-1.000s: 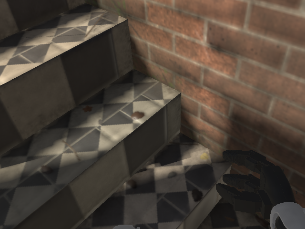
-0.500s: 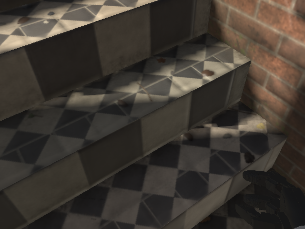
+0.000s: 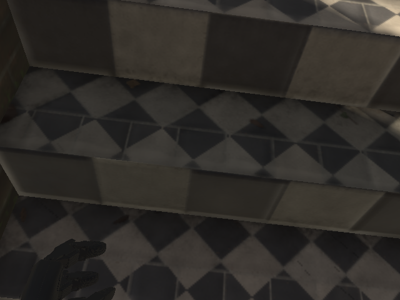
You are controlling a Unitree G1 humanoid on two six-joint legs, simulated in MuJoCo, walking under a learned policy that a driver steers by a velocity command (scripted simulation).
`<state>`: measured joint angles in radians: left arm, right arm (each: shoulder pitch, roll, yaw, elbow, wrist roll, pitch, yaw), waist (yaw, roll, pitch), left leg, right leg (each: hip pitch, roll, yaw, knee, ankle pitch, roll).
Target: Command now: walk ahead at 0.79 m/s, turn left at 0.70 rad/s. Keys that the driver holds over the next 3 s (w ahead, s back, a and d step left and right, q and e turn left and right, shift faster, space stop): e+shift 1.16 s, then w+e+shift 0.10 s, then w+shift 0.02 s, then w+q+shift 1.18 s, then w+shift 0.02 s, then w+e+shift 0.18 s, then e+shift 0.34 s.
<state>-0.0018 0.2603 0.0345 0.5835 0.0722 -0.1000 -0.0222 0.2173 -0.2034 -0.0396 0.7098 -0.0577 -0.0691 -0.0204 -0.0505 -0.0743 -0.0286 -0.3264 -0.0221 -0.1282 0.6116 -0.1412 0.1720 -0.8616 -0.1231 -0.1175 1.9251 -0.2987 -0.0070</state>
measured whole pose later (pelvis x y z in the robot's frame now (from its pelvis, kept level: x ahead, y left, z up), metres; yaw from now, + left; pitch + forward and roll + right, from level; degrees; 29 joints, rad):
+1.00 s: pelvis +0.05 +0.09 +0.15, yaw -35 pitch -3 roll +3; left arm 0.19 0.29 0.07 0.62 0.04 -0.06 -0.06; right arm 0.23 -0.28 -0.07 0.52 0.00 -0.05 -0.02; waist -0.07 -0.02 0.06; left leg -0.40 0.02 -0.08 1.18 -0.51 -0.07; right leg -0.47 0.00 -0.01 0.78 -0.26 -0.07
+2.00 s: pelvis +0.11 -0.06 +0.17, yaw -30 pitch +2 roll -3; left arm 0.12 0.22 0.00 0.70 0.11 -0.11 0.02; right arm 0.14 -0.29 -0.07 0.56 0.00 0.05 -0.05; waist -0.09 0.02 -0.08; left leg -0.77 -0.01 0.03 1.86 -0.41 0.09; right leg -0.17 0.00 -0.33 0.55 -0.42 -0.05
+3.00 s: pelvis +0.42 +0.08 +0.39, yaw -15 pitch +8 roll -6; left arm 0.34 0.26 0.05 0.71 0.00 -0.07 -0.06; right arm 0.11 -0.15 0.04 0.71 -0.07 -0.01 0.13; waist 0.13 0.02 -0.07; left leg -0.25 0.12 -0.07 0.52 -0.40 0.00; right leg -0.91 0.14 0.05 1.82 -0.56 -0.02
